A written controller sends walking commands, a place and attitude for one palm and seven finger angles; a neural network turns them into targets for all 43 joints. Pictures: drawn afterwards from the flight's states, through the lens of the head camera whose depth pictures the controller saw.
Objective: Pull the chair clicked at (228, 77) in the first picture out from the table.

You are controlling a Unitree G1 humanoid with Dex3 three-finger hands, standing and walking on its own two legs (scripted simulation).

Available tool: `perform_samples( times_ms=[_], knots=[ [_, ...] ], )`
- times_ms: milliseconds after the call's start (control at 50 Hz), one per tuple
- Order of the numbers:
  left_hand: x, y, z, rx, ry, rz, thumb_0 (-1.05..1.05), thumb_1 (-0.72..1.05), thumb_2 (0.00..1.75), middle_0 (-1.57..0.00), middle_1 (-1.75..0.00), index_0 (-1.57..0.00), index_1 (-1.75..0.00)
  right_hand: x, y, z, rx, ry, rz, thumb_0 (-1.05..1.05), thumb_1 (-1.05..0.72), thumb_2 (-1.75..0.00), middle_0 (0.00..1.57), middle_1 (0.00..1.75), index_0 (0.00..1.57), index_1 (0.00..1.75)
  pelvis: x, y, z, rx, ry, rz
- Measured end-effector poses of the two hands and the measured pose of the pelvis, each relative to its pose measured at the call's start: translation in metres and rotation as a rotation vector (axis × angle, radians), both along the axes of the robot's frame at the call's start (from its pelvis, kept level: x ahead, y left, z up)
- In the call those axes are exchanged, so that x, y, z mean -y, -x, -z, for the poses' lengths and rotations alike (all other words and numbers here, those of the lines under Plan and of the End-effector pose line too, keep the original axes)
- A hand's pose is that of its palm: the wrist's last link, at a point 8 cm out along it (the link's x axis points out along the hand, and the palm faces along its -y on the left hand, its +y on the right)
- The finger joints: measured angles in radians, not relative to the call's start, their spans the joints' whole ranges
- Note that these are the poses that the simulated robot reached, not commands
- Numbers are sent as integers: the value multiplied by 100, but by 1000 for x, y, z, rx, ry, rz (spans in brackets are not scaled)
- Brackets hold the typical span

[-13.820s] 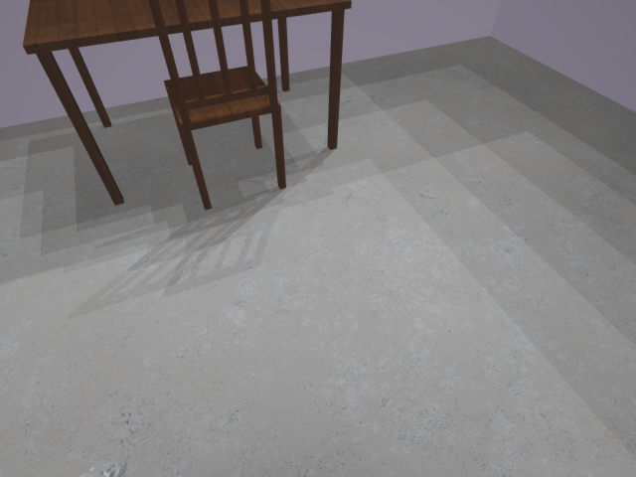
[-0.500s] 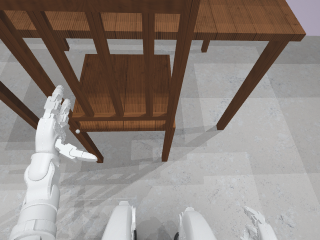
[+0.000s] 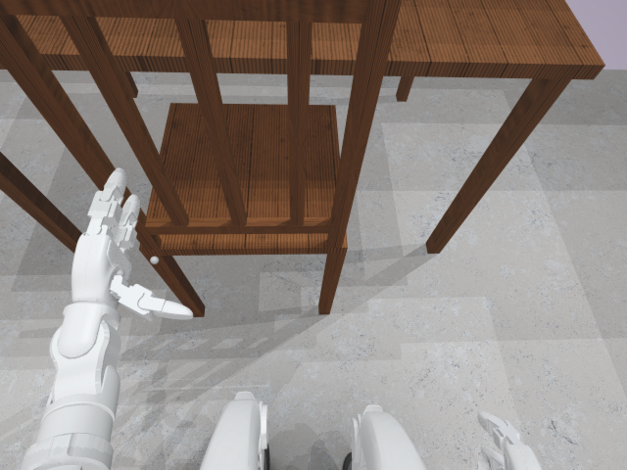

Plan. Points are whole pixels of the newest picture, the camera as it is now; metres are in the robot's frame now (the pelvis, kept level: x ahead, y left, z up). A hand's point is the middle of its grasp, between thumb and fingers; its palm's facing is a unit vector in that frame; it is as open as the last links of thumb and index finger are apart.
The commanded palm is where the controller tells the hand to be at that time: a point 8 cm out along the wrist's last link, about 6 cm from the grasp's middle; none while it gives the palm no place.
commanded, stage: aim the fingers beside a spindle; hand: left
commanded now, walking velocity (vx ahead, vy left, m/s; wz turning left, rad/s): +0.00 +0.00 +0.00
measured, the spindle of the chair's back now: (222, 150) +0.51 +0.13 +0.06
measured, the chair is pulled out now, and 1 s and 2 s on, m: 0.00 0.00 0.00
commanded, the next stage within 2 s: push the fingers through the gap in 0.14 s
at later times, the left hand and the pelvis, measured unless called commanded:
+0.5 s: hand (161, 244) +0.38 +0.20 +0.02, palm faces +0.03 -1.00 -0.05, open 16.9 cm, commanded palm +0.36 +0.25 +0.02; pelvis +0.00 +0.00 -0.01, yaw +0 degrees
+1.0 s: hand (163, 210) +0.43 +0.21 +0.02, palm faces +0.05 -1.00 -0.05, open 16.9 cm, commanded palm +0.41 +0.25 +0.02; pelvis +0.00 +0.00 -0.01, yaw -1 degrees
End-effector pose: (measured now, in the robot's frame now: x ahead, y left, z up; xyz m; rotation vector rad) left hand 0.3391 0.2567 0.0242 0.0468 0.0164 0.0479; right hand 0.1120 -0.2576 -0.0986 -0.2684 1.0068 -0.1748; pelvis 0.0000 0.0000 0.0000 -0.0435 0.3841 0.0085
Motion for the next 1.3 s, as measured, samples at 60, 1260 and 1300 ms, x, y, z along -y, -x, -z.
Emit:
perform_samples(
  times_ms=[60,1260,1300],
  knots=[
    [6,0,0,12,6,16,-2,-50,30,-6,-8,-6,-8,0,-4,-1,12,6,-6,1,-91,-90,20,30,20,30,-1,1,1,0,1,-1],
    [0,-95,-3,19,0,-5,-2,-49,30,-6,-8,-6,-8,3,59,14,-215,18,74,1,-91,-90,20,30,20,30,-5,1,9,-56,13,15],
    [-1,-99,-3,15,4,-7,-2,-49,30,-6,-8,-6,-8,2,60,15,-224,17,76,1,-91,-90,20,30,20,30,-5,1,10,-58,14,16]
  ],
)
